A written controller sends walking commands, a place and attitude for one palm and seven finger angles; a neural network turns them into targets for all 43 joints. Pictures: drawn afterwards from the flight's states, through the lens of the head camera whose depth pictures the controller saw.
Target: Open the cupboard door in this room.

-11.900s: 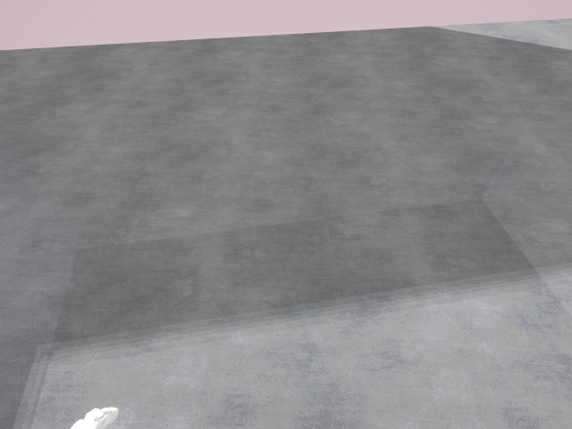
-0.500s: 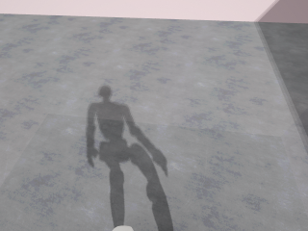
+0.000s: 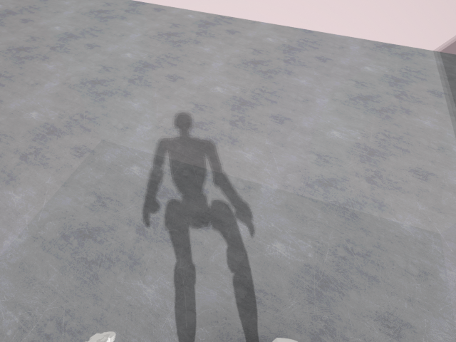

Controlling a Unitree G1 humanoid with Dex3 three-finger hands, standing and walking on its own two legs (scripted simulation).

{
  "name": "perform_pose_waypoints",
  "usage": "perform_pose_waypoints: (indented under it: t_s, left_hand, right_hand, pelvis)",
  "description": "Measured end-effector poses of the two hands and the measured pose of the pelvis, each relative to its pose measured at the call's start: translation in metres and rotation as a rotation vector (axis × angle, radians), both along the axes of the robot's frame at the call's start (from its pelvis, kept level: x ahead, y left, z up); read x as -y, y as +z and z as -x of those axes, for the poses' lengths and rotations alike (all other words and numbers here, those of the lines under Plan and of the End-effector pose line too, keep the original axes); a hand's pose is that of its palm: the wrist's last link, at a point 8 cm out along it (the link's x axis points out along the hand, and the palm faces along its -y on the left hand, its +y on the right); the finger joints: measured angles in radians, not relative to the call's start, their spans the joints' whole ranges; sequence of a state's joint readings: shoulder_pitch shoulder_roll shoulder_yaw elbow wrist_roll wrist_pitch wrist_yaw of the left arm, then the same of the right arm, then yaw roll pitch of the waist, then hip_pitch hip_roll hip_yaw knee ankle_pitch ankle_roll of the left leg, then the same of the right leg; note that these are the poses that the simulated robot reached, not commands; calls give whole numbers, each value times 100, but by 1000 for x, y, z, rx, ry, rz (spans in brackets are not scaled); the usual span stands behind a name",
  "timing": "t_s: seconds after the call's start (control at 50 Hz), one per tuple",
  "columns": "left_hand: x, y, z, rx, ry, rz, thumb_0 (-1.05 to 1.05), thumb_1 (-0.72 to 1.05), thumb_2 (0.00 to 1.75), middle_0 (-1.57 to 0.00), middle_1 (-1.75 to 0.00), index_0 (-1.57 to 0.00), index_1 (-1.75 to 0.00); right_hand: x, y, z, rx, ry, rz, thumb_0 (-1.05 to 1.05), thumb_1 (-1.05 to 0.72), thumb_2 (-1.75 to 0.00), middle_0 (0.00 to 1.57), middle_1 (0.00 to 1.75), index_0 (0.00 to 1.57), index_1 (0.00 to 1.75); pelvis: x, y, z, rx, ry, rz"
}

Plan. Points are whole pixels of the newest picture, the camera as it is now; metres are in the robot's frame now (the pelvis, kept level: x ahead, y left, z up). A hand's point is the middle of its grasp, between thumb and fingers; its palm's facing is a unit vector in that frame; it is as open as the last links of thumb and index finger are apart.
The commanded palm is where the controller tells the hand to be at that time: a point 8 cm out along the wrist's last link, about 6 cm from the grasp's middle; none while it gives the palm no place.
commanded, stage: turn or walk to find it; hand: left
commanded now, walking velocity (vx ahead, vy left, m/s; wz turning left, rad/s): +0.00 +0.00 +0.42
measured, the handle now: out of the picture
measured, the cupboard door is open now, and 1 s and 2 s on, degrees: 0 0 0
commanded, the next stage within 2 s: none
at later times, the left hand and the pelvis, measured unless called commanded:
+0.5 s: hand out of the picture -0.02 +0.15 -0.16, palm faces +0.25 -0.93 -0.26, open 7.3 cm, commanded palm none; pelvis -0.02 -0.04 +0.00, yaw +14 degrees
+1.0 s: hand out of the picture -0.06 +0.22 -0.16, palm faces +0.43 -0.87 -0.24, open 7.4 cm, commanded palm none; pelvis -0.05 -0.01 +0.00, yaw +24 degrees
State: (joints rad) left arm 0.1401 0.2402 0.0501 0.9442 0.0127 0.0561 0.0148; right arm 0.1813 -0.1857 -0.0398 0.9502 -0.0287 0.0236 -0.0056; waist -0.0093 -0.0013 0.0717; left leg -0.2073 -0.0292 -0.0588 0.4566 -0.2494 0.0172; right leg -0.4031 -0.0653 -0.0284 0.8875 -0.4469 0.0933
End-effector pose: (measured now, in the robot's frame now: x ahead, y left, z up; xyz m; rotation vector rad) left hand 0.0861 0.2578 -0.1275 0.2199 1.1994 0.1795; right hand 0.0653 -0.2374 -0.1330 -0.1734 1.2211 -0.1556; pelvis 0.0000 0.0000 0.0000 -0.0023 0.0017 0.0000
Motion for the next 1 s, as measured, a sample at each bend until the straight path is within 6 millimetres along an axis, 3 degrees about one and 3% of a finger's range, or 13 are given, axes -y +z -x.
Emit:
perform_pose_waypoints:
  t_s: [0.08, 0.14, 0.26, 0.4, 0.52, 0.64, 0.7, 0.86, 1.0]
  left_hand:
    - [22, 7, -15, 71, -11, -18, 1, 91, 90, -19, -30, -20, -30]
    - [39, 13, -11, 107, -12, -39, 1, 91, 90, -20, -30, -20, -30]
    - [57, 23, 25, 81, 71, -40, 0, 90, 90, -20, -30, -21, -30]
    - [66, 14, 78, 9, 182, -15, 1, 90, 90, -20, -30, -21, -30]
    - [57, -1, 135, -79, 280, 13, 1, 91, 90, -20, -30, -21, -30]
    - [33, -29, 193, -147, 387, 52, 1, 90, 90, -20, -30, -21, -30]
    - [22, -34, 210, -184, 419, 62, 1, 90, 90, -20, -30, -21, -30]
    - [4, -15, 202, -97, 446, 63, 1, 91, 90, -19, -30, -20, -30]
    - [3, -5, 177, -10, 442, 26, 1, 91, 90, -19, -30, -20, -30]
  right_hand:
    - [19, -18, 19, -53, -9, -28, 1, -91, -90, 20, 30, 20, 30]
    - [35, -31, 29, -88, -12, -44, 1, -91, -90, 20, 30, 20, 30]
    - [57, -29, 35, -147, 36, -47, 1, -91, -90, 19, 30, 20, 30]
    - [64, -21, 25, -183, 116, -19, 1, -91, -90, 19, 30, 20, 30]
    - [43, -15, -9, -140, 216, 11, 1, -91, -90, 19, 30, 20, 30]
    - [-3, -6, -55, -2, 335, 46, 1, -91, -90, 19, 30, 20, 30]
    - [-25, 5, -65, 56, 377, 47, 1, -91, -90, 19, 30, 20, 30]
    - [-52, 19, -61, 72, 429, 37, 0, -91, -90, 20, 30, 20, 30]
    - [-38, 9, -37, 16, 421, 14, 1, -91, -90, 20, 30, 20, 30]
  pelvis:
    - [18, -7, 3, -3, 30, -21]
    - [31, -11, 7, 6, 61, -25]
    - [45, -1, 10, 19, 130, -45]
    - [50, 1, 14, 17, 201, -47]
    - [41, -2, 22, 10, 253, -31]
    - [18, -15, 35, 12, 314, 2]
    - [9, -13, 40, 19, 321, -3]
    - [-2, 3, 50, 20, 379, 25]
    - [9, 3, 55, 15, 424, 13]
